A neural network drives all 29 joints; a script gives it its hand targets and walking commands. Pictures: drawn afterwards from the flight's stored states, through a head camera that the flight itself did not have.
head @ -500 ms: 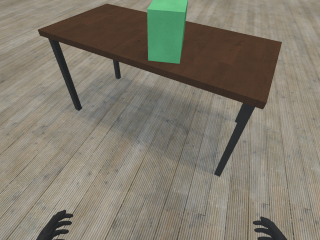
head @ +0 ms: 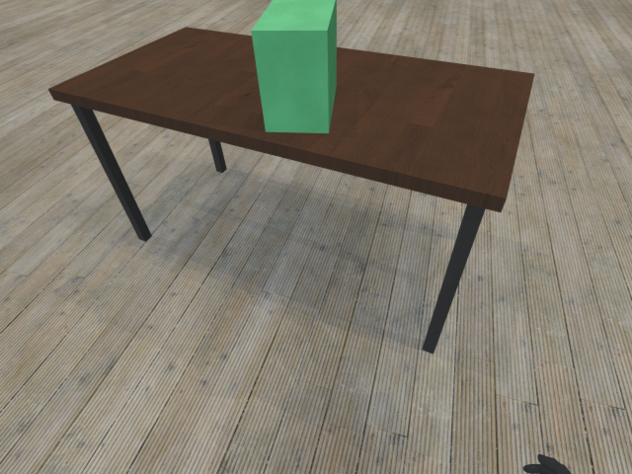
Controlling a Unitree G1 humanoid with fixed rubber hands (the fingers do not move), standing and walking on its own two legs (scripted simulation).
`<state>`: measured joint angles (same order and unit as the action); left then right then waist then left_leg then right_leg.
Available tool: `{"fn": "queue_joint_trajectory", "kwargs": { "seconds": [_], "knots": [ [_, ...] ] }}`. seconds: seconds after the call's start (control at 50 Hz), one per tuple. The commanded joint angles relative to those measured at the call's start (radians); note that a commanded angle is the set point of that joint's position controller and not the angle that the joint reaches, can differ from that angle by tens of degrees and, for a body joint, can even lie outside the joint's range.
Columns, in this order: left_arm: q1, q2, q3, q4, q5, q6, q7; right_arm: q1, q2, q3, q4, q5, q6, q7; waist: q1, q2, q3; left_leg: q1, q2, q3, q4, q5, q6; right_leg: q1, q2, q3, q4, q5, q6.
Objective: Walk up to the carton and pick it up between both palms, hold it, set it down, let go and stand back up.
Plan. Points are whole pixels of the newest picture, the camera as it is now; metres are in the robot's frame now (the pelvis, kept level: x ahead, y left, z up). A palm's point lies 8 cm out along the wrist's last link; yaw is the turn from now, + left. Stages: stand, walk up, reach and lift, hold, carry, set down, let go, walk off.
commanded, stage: walk up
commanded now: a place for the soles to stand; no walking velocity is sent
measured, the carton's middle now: (301, 63) +1.08 +0.05 +0.09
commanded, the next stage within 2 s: none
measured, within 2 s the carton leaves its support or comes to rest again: neither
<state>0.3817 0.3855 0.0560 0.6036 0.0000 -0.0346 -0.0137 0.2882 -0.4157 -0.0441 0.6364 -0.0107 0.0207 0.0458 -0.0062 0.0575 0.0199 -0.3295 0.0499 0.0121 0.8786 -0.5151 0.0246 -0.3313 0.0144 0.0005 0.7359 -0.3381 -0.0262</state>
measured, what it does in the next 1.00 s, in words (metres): walks ahead: left foot, then right foot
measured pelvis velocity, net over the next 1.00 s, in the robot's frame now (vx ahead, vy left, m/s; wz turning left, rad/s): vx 0.27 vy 0.11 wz -0.04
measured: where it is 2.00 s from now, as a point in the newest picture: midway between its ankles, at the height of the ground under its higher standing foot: (232, 409)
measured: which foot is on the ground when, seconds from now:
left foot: up 0.00-0.36, down 0.38-0.78, up 0.80-1.00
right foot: down 0.00-0.40, up 0.42-0.76, down 0.78-1.00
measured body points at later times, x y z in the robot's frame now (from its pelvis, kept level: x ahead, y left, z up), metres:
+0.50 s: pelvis +0.14 +0.09 -0.01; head +0.13 +0.07 +0.44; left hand +0.19 +0.41 -0.08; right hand +0.28 -0.23 -0.09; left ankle +0.23 +0.20 -0.71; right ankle +0.07 -0.08 -0.64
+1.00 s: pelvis +0.27 +0.11 -0.01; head +0.26 +0.04 +0.44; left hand +0.32 +0.43 -0.05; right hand +0.41 -0.23 -0.11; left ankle +0.31 +0.22 -0.65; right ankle +0.28 -0.05 -0.71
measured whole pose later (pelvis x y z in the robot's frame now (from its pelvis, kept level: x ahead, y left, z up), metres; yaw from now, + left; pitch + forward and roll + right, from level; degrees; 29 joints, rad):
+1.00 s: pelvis +0.27 +0.11 -0.01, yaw -2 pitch -6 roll +0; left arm 0.48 0.38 0.02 0.60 0.00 -0.03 0.08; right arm 0.26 -0.52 -0.10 0.58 -0.01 0.09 0.07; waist 0.02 0.15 0.06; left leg -0.53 0.05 0.06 1.22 -0.45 0.02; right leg -0.28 -0.03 0.06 0.81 -0.44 0.00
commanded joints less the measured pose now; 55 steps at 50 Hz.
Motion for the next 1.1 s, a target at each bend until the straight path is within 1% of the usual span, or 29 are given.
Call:
{"fn": "queue_joint_trajectory", "kwargs": {
  "seconds": [0.0, 0.02, 0.04, 0.08, 0.1, 0.14, 0.22, 0.28, 0.32, 0.34, 0.36, 0.38, 0.4, 0.44, 0.46, 0.48, 0.62, 0.68, 0.72, 0.74, 0.76, 0.78, 0.8, 0.82, 0.88, 0.9, 0.92, 1.04, 1.08],
  "knots": [
    [0.110, 0.328, 0.113, -0.082, 0.037, -0.043, 0.062, -0.160, -0.215, -0.119, -0.264, -0.046, -0.028, 0.013, 0.051, -0.030, 0.173, -0.537, 0.022, -0.130, 0.363, -0.002, -0.022, 0.144, -0.377, 0.821, -0.536, -0.491, -0.269],
    [0.090, 0.338, 0.112, -0.086, 0.043, -0.047, 0.071, -0.141, -0.221, -0.124, -0.265, -0.045, -0.028, 0.019, 0.032, -0.005, 0.179, -0.516, 0.056, -0.147, 0.313, 0.022, -0.011, 0.133, -0.359, 0.749, -0.492, -0.439, -0.255],
    [0.104, 0.332, 0.110, -0.082, 0.035, -0.053, 0.074, -0.128, -0.215, -0.127, -0.247, -0.044, -0.032, 0.027, 0.024, -0.039, 0.151, -0.465, 0.056, -0.126, 0.249, 0.072, -0.017, 0.145, -0.306, 0.638, -0.469, -0.373, -0.210],
    [0.125, 0.320, 0.103, -0.080, 0.040, -0.057, 0.071, -0.106, -0.223, -0.122, -0.234, -0.050, -0.027, 0.036, 0.044, -0.127, 0.127, -0.448, 0.063, -0.101, 0.186, 0.112, -0.029, 0.186, -0.284, 0.552, -0.423, -0.151, -0.206],
    [0.148, 0.312, 0.103, -0.083, 0.041, -0.059, 0.075, -0.113, -0.206, -0.121, -0.232, -0.057, -0.024, 0.037, 0.055, -0.153, 0.094, -0.444, 0.052, -0.085, 0.177, 0.133, -0.029, 0.219, -0.287, 0.545, -0.410, -0.067, -0.206],
    [0.136, 0.292, 0.099, -0.085, 0.036, -0.059, 0.079, -0.164, -0.218, -0.123, -0.248, -0.051, -0.017, 0.041, 0.059, -0.078, 0.165, -0.429, 0.080, -0.089, 0.153, 0.208, -0.028, 0.140, -0.288, 0.512, -0.421, -0.081, -0.202],
    [0.175, 0.329, 0.109, -0.076, 0.034, -0.055, 0.077, -0.204, -0.203, -0.126, -0.259, -0.048, -0.015, 0.043, 0.084, -0.139, 0.177, -0.404, 0.058, -0.068, 0.022, 0.216, -0.013, 0.172, -0.260, 0.448, -0.378, 0.047, -0.180],
    [0.092, 0.337, 0.106, -0.087, 0.030, -0.055, 0.078, -0.167, -0.209, -0.131, -0.256, -0.038, -0.026, 0.043, 0.028, -0.125, 0.160, -0.223, 0.060, -0.117, -0.106, 0.232, -0.004, 0.073, -0.283, 0.443, -0.331, 0.092, -0.158],
    [0.044, 0.327, 0.096, -0.090, 0.019, -0.053, 0.076, -0.056, -0.197, -0.126, -0.192, -0.042, -0.034, 0.033, -0.034, -0.142, 0.089, 0.000, 0.028, -0.071, -0.228, 0.281, 0.027, 0.013, -0.243, 0.309, -0.207, 0.209, -0.106],
    [0.034, 0.297, 0.087, -0.102, 0.016, -0.048, 0.075, 0.055, -0.218, -0.139, -0.159, -0.043, -0.041, 0.025, -0.089, -0.062, -0.001, 0.244, 0.015, -0.062, -0.342, 0.321, 0.049, -0.067, -0.189, 0.231, -0.031, 0.218, -0.076],
    [0.097, 0.213, 0.060, -0.107, 0.010, -0.056, 0.069, 0.159, -0.289, -0.166, -0.129, -0.059, -0.048, 0.009, -0.118, 0.074, -0.140, 0.452, 0.092, -0.176, -0.394, 0.232, 0.077, -0.151, -0.094, 0.168, 0.226, 0.170, -0.040],
    [0.137, 0.131, 0.031, -0.119, 0.001, -0.056, 0.060, 0.196, -0.346, -0.176, -0.133, -0.078, -0.045, -0.007, -0.122, 0.263, -0.261, 0.601, 0.311, -0.408, -0.431, 0.066, 0.133, -0.300, 0.000, 0.113, 0.436, -0.229, -0.004],
    [0.119, 0.186, 0.040, -0.135, -0.001, -0.042, 0.074, 0.126, -0.383, -0.170, -0.172, -0.063, -0.036, -0.021, -0.114, 0.213, -0.204, 0.450, 0.411, -0.603, -0.597, -0.199, 0.201, -0.403, 0.045, 0.073, 0.593, -0.257, 0.010],
    [0.069, 0.260, 0.062, -0.121, 0.003, -0.007, 0.072, 0.023, -0.320, -0.153, -0.166, -0.038, -0.020, -0.025, -0.064, 0.064, 0.023, 0.158, 0.339, -0.452, -0.626, -0.318, 0.156, -0.358, -0.043, 0.071, 0.619, -0.130, -0.001],
    [0.120, 0.262, 0.063, -0.097, 0.006, 0.001, 0.062, 0.003, -0.304, -0.143, -0.170, -0.034, -0.017, -0.028, -0.030, 0.094, 0.033, 0.139, 0.282, -0.336, -0.596, -0.220, 0.120, -0.319, -0.060, 0.064, 0.563, -0.086, 0.007],
    [0.132, 0.258, 0.067, -0.083, 0.006, 0.004, 0.052, -0.017, -0.276, -0.135, -0.179, -0.037, -0.019, -0.029, -0.028, 0.083, 0.034, 0.131, 0.240, -0.249, -0.582, -0.127, 0.134, -0.288, -0.057, 0.050, 0.548, -0.059, 0.011],
    [0.106, 0.248, 0.067, -0.093, 0.004, 0.019, 0.043, -0.052, -0.237, -0.132, -0.234, -0.040, -0.009, -0.005, -0.026, 0.150, 0.056, -0.022, 0.228, -0.109, -0.566, -0.234, 0.175, -0.190, -0.068, -0.060, 0.301, -0.059, 0.027],
    [0.217, 0.239, 0.077, -0.065, 0.002, 0.010, 0.049, -0.141, -0.251, -0.132, -0.232, -0.048, 0.004, 0.001, 0.056, 0.082, 0.032, -0.182, 0.233, -0.036, -0.438, -0.343, 0.150, 0.107, -0.063, -0.127, 0.077, 0.028, -0.001],
    [0.383, 0.266, 0.097, 0.004, 0.003, 0.008, 0.064, -0.148, -0.206, -0.124, -0.229, -0.070, 0.021, -0.001, 0.128, -0.052, -0.060, -0.321, 0.122, 0.038, -0.103, -0.404, 0.097, 0.328, -0.004, -0.071, 0.057, -0.092, -0.018],
    [0.368, 0.294, 0.107, -0.015, 0.012, 0.017, 0.079, -0.189, -0.163, -0.111, -0.257, -0.059, 0.027, 0.001, 0.171, -0.173, 0.062, -0.443, 0.030, 0.082, 0.116, -0.380, 0.056, 0.218, -0.063, 0.142, -0.044, -0.211, -0.065],
    [0.287, 0.358, 0.109, -0.063, 0.020, 0.012, 0.089, -0.195, -0.123, -0.110, -0.284, -0.041, 0.030, 0.009, 0.146, -0.290, 0.163, -0.554, -0.059, 0.011, 0.359, -0.247, 0.012, 0.075, -0.248, 0.740, -0.397, -0.651, -0.150],
    [0.174, 0.381, 0.109, -0.117, 0.026, 0.008, 0.108, -0.176, -0.205, -0.137, -0.323, -0.033, 0.031, 0.003, 0.102, -0.199, 0.258, -0.584, -0.019, -0.126, 0.426, -0.110, -0.007, -0.034, -0.364, 1.027, -0.607, -0.878, -0.218],
    [0.112, 0.406, 0.111, -0.133, 0.025, -0.004, 0.126, -0.167, -0.250, -0.151, -0.330, -0.028, 0.035, 0.009, 0.075, -0.162, 0.297, -0.596, 0.003, -0.142, 0.459, -0.039, -0.008, -0.065, -0.385, 1.069, -0.627, -0.930, -0.228],
    [0.107, 0.415, 0.112, -0.132, 0.032, -0.020, 0.130, -0.123, -0.260, -0.159, -0.310, -0.035, 0.037, 0.014, 0.038, -0.133, 0.306, -0.611, 0.019, -0.145, 0.469, 0.022, -0.018, -0.009, -0.366, 1.004, -0.550, -0.830, -0.232],
    [0.137, 0.378, 0.093, -0.116, 0.034, -0.044, 0.127, -0.067, -0.252, -0.156, -0.249, -0.059, 0.027, 0.023, 0.014, -0.178, 0.148, -0.492, 0.020, -0.127, 0.379, 0.060, -0.021, 0.084, -0.243, 0.730, -0.373, -0.422, -0.175],
    [0.141, 0.372, 0.092, -0.103, 0.039, -0.045, 0.129, -0.084, -0.245, -0.155, -0.242, -0.062, 0.027, 0.028, 0.017, -0.199, 0.115, -0.463, 0.022, -0.121, 0.381, 0.068, -0.013, 0.077, -0.255, 0.696, -0.359, -0.335, -0.186],
    [0.136, 0.371, 0.097, -0.105, 0.040, -0.043, 0.134, -0.111, -0.246, -0.149, -0.247, -0.061, 0.037, 0.032, 0.032, -0.182, 0.150, -0.456, 0.031, -0.121, 0.363, 0.100, -0.016, 0.037, -0.260, 0.691, -0.368, -0.428, -0.189],
    [0.135, 0.378, 0.108, -0.100, 0.043, -0.044, 0.139, -0.170, -0.214, -0.129, -0.281, -0.048, 0.028, 0.047, 0.053, -0.254, 0.135, -0.458, 0.059, -0.098, 0.146, 0.099, -0.025, 0.143, -0.248, 0.512, -0.253, 0.016, -0.184],
    [0.106, 0.375, 0.108, -0.094, 0.043, -0.042, 0.146, -0.168, -0.207, -0.130, -0.286, -0.046, 0.021, 0.049, 0.033, -0.268, 0.111, -0.328, 0.068, -0.127, 0.064, 0.135, -0.021, 0.080, -0.264, 0.520, -0.203, 0.141, -0.163]
  ]
}}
